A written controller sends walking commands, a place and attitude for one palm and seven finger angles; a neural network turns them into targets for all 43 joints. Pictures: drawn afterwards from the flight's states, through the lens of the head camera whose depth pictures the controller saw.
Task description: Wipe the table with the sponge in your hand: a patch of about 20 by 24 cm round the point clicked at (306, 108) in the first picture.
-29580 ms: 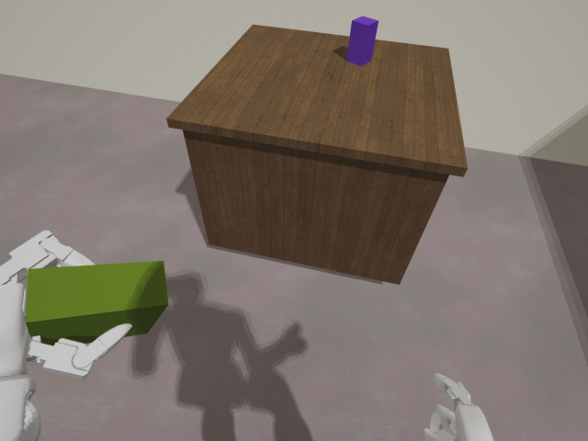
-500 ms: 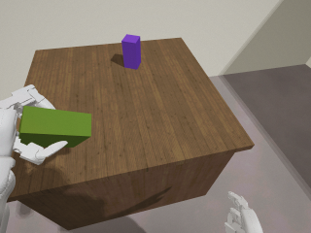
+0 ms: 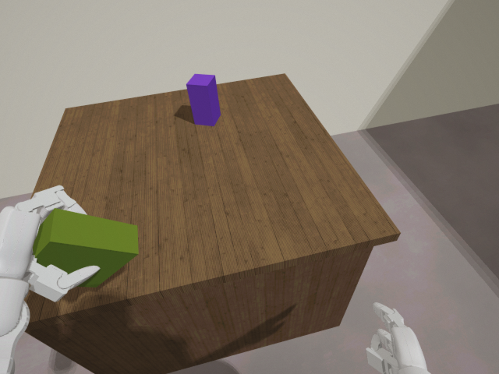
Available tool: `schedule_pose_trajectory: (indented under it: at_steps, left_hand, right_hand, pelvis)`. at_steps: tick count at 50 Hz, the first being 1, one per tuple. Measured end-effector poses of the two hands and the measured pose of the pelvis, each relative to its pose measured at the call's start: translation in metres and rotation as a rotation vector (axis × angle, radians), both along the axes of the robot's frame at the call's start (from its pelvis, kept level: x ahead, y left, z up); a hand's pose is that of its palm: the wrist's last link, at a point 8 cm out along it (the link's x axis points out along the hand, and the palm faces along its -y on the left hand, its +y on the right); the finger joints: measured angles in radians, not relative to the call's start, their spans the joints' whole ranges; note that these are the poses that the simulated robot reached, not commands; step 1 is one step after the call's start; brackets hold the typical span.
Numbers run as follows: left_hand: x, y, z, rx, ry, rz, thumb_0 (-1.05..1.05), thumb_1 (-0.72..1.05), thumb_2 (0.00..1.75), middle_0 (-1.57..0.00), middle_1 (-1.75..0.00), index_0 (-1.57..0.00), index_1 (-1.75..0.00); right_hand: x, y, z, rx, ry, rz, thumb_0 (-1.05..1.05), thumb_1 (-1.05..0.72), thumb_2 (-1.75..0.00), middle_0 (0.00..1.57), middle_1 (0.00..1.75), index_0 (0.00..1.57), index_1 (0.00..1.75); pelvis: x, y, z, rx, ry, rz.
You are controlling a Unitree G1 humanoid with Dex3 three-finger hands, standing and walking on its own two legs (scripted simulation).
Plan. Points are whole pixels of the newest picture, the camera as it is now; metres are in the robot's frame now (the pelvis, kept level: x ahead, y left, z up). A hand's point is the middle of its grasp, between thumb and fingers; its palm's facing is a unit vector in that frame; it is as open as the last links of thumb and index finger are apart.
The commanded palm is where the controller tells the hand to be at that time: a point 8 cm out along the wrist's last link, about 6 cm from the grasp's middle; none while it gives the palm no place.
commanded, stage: turn the palm down, sponge in hand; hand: left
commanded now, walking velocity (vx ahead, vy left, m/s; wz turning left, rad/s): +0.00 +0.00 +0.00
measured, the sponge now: (90, 254) +0.23 +0.26 +0.12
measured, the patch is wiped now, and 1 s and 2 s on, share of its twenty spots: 0.00 0.00 0.00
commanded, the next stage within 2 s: move the sponge above the wiping area in 1.62 s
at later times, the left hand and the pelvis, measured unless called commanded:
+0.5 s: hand (84, 248) +0.24 +0.27 +0.13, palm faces +0.18 -0.40 -0.90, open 9.2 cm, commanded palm +0.21 +0.28 +0.19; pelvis +0.02 -0.01 +0.00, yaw -2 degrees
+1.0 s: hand (67, 249) +0.24 +0.30 +0.12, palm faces +0.09 -0.19 -0.98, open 9.2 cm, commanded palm +0.21 +0.30 +0.18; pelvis +0.01 +0.03 +0.01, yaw -2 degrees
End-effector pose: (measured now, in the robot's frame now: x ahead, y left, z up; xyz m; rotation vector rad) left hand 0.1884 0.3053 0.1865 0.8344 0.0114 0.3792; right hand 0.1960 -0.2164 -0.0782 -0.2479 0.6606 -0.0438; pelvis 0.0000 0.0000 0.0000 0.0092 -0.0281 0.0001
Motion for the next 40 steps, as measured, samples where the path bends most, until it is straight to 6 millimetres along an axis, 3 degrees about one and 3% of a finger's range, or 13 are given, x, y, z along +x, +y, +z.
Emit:
schedule_pose_trajectory:
  at_steps: [7, 19, 26, 40]
  left_hand:
    - [0.012, -0.021, 0.000, 0.087, 0.070, -0.092, -0.01, -0.43, 1.06, -0.82, -1.40, -0.82, -1.40]
    - [0.014, -0.017, -0.010, 0.213, 0.139, -0.018, 0.00, -0.43, 1.06, -0.82, -1.40, -0.82, -1.40]
    - [0.019, -0.023, -0.012, 0.282, 0.145, -0.043, 0.00, -0.43, 1.06, -0.82, -1.40, -0.83, -1.40]
    - [0.021, -0.009, -0.013, 0.385, 0.250, 0.015, 0.00, -0.43, 1.06, -0.82, -1.40, -0.82, -1.40]
  right_hand:
    - [0.003, -0.018, 0.001, 0.007, -0.009, -0.056, 0.02, -0.90, -0.90, 0.20, 0.30, 0.21, 0.30]
    - [-0.001, -0.045, -0.008, -0.039, 0.048, -0.121, 0.02, -0.90, -0.90, 0.20, 0.30, 0.21, 0.30]
    - [0.004, -0.034, -0.004, -0.021, 0.026, -0.133, 0.02, -0.90, -0.90, 0.20, 0.30, 0.21, 0.30]
    - [0.024, 0.010, 0.013, 0.028, -0.007, -0.066, 0.02, -0.90, -0.90, 0.20, 0.30, 0.21, 0.30]
  pelvis:
    - [0.008, -0.011, 0.000, 0.006, 0.016, -0.028]
    - [0.016, -0.012, -0.002, 0.010, 0.037, -0.032]
    - [0.016, -0.005, -0.001, 0.008, 0.030, -0.039]
    - [0.011, 0.014, 0.009, -0.002, -0.015, -0.039]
